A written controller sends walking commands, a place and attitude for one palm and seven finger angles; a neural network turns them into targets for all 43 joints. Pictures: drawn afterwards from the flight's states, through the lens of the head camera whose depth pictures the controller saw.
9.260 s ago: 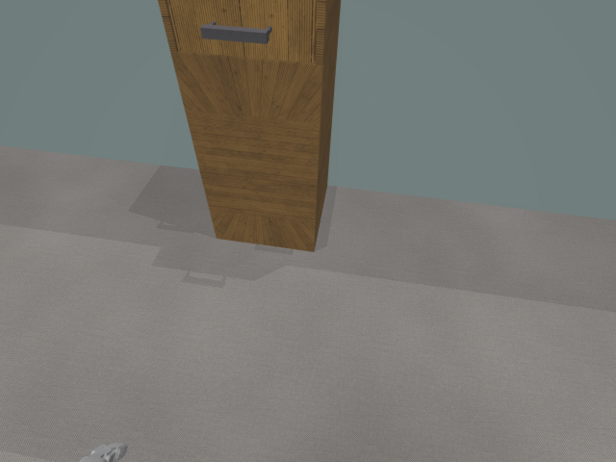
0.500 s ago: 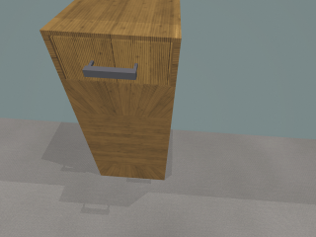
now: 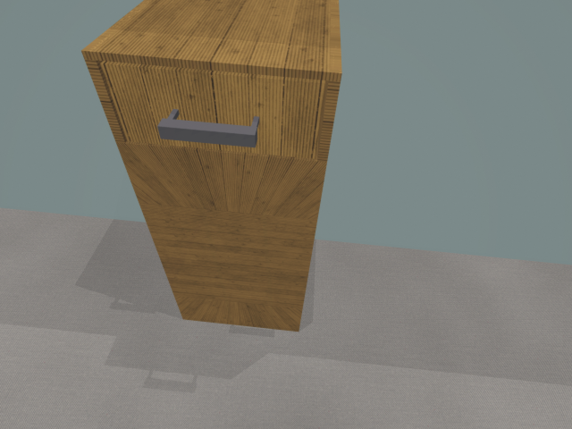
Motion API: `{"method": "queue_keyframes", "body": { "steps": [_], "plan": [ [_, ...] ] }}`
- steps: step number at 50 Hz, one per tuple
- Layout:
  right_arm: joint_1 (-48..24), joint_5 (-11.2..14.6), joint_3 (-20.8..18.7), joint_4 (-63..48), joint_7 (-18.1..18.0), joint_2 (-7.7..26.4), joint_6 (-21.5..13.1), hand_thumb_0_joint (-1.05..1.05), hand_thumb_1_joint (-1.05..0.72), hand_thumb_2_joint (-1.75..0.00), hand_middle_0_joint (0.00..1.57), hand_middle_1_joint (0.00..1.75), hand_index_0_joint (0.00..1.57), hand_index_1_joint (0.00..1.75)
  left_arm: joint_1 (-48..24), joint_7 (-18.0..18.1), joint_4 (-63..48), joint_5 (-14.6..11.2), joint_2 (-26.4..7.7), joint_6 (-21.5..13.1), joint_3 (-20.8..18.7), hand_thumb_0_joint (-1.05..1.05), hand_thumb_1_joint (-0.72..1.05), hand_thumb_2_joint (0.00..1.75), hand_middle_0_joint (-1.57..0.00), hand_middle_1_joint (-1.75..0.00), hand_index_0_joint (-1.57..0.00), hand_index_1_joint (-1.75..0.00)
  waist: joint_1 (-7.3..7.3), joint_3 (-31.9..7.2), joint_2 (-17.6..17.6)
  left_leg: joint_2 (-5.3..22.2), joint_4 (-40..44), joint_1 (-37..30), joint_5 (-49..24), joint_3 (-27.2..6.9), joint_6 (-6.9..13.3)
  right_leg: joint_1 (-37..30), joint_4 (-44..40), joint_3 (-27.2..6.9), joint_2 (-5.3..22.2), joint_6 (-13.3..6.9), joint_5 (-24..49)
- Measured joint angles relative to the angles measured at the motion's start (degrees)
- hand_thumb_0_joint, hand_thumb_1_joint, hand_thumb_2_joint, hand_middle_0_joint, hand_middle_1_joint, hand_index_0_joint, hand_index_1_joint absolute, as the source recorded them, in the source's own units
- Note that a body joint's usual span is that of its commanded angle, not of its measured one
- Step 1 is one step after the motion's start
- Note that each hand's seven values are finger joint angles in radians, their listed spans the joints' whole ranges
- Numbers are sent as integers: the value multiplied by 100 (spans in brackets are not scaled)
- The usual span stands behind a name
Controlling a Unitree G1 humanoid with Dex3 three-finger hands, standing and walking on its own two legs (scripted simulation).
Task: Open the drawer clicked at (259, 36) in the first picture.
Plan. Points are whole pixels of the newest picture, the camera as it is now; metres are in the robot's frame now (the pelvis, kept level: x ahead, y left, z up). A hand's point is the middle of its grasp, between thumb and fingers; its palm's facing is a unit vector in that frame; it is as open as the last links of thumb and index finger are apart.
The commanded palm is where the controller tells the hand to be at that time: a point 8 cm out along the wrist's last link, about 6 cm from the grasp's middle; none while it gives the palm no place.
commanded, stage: shuffle to correct the standing spot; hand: left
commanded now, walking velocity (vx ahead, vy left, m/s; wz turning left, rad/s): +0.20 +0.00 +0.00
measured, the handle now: (211, 125) +0.58 +0.19 +0.12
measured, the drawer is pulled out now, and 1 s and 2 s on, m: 0.00 0.00 0.00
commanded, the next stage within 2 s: come to a stop and stand still in 0.04 s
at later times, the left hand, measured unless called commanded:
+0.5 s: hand out of the picture +0.16 +0.18 -0.17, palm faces +0.04 -0.97 -0.26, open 7.3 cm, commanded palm none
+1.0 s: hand out of the picture +0.03 +0.18 -0.17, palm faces +0.05 -0.99 -0.16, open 7.4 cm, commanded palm none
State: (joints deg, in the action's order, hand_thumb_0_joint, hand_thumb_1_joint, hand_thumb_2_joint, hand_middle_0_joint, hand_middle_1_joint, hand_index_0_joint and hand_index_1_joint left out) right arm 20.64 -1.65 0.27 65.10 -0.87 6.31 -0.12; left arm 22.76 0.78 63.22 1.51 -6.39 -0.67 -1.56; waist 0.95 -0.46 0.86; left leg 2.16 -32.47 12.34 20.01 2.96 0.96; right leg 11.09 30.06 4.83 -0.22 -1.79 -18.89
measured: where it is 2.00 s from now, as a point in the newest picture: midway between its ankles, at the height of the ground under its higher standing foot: outside the picture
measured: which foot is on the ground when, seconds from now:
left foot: down 0.00-0.40, up 0.42-0.68, down 0.70-1.00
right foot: down 0.00-0.10, up 0.12-0.36, down 0.38-0.70, up 0.72-1.00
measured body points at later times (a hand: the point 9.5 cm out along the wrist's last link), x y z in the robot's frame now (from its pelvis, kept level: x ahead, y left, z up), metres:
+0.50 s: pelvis +0.09 -0.01 -0.01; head +0.14 -0.02 +0.44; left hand +0.15 +0.23 -0.15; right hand +0.03 -0.22 -0.17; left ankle -0.01 +0.10 -0.69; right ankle +0.14 -0.12 -0.73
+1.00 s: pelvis +0.06 +0.02 +0.01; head +0.07 +0.03 +0.46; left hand +0.03 +0.24 -0.16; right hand +0.12 -0.21 -0.14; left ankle +0.07 +0.11 -0.73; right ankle +0.02 -0.11 -0.72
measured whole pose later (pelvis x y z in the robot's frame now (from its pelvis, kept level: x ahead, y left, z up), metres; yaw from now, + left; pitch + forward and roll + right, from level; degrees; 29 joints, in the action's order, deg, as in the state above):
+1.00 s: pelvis +0.06 +0.02 +0.01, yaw +0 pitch +1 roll +1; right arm 12.3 -1.9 -1.0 58.3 -2.0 8.1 -1.1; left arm 19.4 0.4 62.1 1.5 -9.0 1.7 -2.0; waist 0.5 0.1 2.4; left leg -0.4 -24.3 13.2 11.9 5.8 2.4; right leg 13.3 34.2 1.5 2.1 1.3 -22.3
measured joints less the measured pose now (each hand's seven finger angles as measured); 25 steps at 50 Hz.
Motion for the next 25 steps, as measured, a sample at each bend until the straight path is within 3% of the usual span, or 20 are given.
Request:
{"method": "queue_keyframes", "body": {
  "steps": [6,10,12,16,19,22,25],
  "plan": [
    [146,-4,-27,-57,-8,-25,-173,0,-91,-90,20,30,20,30,273,-30,95,10,-56,8,-96,1,91,89,-19,-30,-20,-29,4,-46,220,-90,-175,-104,343,129,-14,102,530,-88,116,-26,-412],
    [274,-27,-3,-119,-124,-66,-398,0,-91,-90,20,30,20,30,88,-61,167,49,-58,49,-84,1,91,89,-19,-30,-20,-29,-191,66,147,-96,206,-426,311,250,68,952,2427,-28,118,-91,-959],
    [366,-38,46,-87,-157,-130,-411,0,-91,-90,20,30,20,30,-176,-63,70,26,-98,45,-100,1,91,89,-19,-30,-20,-29,-281,182,97,-103,504,-601,195,195,45,1282,2648,31,167,-44,-883],
    [462,-17,122,75,-188,-250,-307,0,-91,-90,20,30,20,30,-752,39,-162,14,-274,62,-135,3,95,89,-20,-30,-20,-29,-302,444,-2,-95,829,-840,104,80,-62,1411,1471,39,259,56,-38],
    [498,48,81,146,-171,-274,-195,0,-90,-90,20,30,20,30,-969,28,-349,-28,-423,-62,-154,4,95,89,-19,-30,-20,-29,-248,569,-51,-102,508,-845,388,40,-166,1090,344,36,307,94,1037],
    [307,134,-65,97,-144,-162,-61,0,-90,-90,20,30,20,30,-1178,62,-442,-27,-420,-142,-154,3,94,89,-19,-30,-20,-29,-297,626,-207,-69,-696,-303,888,-97,-141,1102,580,168,300,5,494],
    [-81,160,-166,-46,-159,-27,66,0,-90,-90,20,30,20,30,-1379,130,-558,-8,-361,-107,-147,2,93,89,-19,-30,-20,-29,-268,688,-134,-191,-2012,364,1431,-115,-129,1035,529,214,393,-20,445]
  ]
}}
